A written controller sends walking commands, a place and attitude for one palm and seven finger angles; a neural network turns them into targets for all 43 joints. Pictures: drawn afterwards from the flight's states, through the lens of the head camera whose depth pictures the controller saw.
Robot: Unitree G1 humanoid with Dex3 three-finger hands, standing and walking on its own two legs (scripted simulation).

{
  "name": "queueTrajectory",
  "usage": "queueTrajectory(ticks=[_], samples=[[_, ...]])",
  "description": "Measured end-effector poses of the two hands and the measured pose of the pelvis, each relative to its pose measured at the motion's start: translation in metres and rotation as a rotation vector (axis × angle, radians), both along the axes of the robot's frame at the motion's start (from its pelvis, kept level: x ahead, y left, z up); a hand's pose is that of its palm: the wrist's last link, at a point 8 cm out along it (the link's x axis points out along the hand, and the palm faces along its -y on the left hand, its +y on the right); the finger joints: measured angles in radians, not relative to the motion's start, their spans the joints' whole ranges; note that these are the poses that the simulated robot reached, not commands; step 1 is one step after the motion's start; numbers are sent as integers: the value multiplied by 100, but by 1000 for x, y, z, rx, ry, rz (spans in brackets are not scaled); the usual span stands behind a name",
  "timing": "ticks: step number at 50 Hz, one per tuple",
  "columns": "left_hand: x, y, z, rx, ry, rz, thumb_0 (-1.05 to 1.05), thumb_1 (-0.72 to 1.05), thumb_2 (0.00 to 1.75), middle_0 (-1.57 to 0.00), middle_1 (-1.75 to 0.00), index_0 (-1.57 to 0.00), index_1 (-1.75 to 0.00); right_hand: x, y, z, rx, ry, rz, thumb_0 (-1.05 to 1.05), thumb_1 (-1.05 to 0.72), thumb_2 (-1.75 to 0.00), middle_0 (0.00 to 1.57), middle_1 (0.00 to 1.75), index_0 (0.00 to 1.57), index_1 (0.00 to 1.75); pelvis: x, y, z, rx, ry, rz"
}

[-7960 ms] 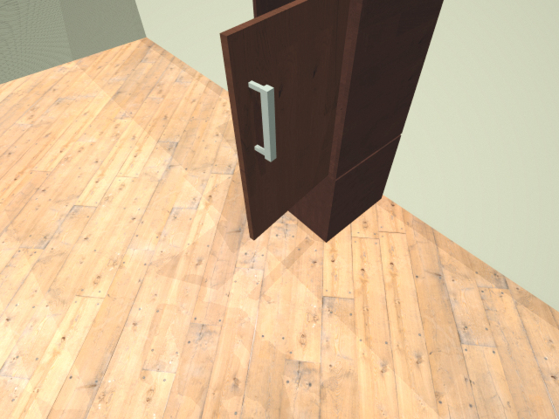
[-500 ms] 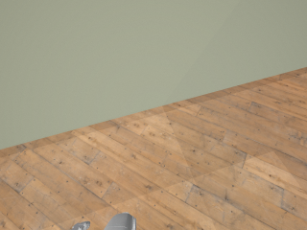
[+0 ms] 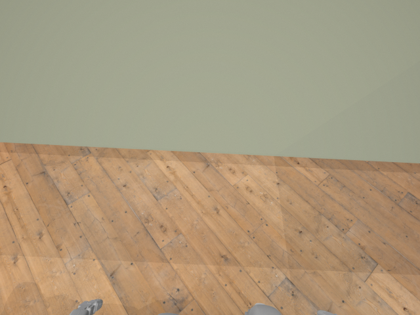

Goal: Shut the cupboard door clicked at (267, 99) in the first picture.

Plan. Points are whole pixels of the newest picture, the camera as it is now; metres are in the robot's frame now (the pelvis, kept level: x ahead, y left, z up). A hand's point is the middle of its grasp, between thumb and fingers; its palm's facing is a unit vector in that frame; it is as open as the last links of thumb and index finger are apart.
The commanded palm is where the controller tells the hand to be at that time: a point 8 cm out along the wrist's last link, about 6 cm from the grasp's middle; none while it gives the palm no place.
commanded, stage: walk to a spot facing it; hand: left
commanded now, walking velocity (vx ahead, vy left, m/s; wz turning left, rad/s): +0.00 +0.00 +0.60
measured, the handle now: out of the picture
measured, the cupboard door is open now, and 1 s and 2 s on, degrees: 97 97 97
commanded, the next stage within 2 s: none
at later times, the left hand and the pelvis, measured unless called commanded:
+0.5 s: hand out of the picture -0.01 +0.19 -0.19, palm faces +0.38 -0.90 -0.22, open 7.3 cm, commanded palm none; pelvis +0.01 -0.01 -0.02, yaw +21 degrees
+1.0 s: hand (92, 302) +0.15 +0.26 -0.14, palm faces +0.48 -0.85 -0.21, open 7.4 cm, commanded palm none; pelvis +0.13 +0.02 +0.00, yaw +32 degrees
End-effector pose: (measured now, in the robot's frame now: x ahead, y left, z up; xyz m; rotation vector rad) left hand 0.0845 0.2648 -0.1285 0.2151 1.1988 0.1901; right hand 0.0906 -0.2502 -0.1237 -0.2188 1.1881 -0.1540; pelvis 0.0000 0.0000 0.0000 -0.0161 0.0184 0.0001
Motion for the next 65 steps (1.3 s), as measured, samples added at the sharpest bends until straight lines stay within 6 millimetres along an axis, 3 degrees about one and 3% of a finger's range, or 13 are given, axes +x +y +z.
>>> queueTrajectory(ticks=[6,11,15,20,25,29,33,41,49,53,56,60,65], samples=[[4,-30,3,25,-70,32,1,91,90,-20,-30,-20,-30,-5,-22,-26,42,63,11,1,-90,-90,20,30,20,30,3,-28,-11,22,7,72],[-19,-50,12,15,-51,102,1,91,90,-20,-30,-21,-30,7,-35,-25,43,104,61,1,-90,-90,20,30,20,30,6,-36,-3,36,-11,155],[-41,-59,9,-12,-24,170,1,91,90,-20,-30,-21,-30,25,-33,-17,34,112,119,1,-91,-90,19,30,20,30,11,-38,2,46,-14,220],[-77,-53,-3,-35,1,276,1,91,90,-20,-30,-21,-30,62,-13,-10,9,88,235,1,-91,-90,19,30,19,30,13,-33,-1,42,-18,296],[-123,-30,-30,-65,55,382,1,91,90,-20,-30,-21,-30,109,28,-6,-22,-16,364,1,-91,-90,19,30,19,30,14,-12,-17,26,-18,365],[-140,-10,-34,-71,113,427,1,91,90,-20,-30,-20,-30,122,52,4,-31,-88,415,0,-91,-90,19,30,20,30,15,1,-16,17,-15,390],[-124,7,-18,-67,50,450,1,91,90,-20,-30,-20,-30,113,62,12,-41,-45,438,0,-90,-90,20,30,20,30,23,10,-2,-1,-12,434],[-70,25,4,-49,-66,469,1,91,90,-19,-30,-20,-30,96,66,10,-20,105,433,0,-90,-90,20,30,20,30,58,21,10,-7,-3,507],[19,29,13,-27,-129,447,1,91,90,-20,-30,-20,-30,113,50,-5,-10,236,408,1,-90,-90,20,30,20,30,117,18,6,16,20,561],[69,27,12,9,-193,452,1,91,90,-20,-30,-20,-30,147,39,-25,-10,292,419,1,-90,-90,20,30,20,30,159,14,-8,31,25,600],[80,18,15,21,-212,507,1,91,90,-20,-30,-20,-30,191,42,-30,-19,302,480,1,-90,-90,20,30,20,30,181,13,-8,28,4,659],[66,-4,16,-2,-154,633,1,91,90,-20,-30,-21,-30,269,69,-22,-16,235,584,1,-91,-90,20,30,20,30,210,19,3,37,0,730],[27,-25,14,0,-37,806,-1,95,90,-20,-30,-21,-30,365,130,-11,3,113,719,1,-91,-90,19,30,19,30,246,34,9,40,5,803]])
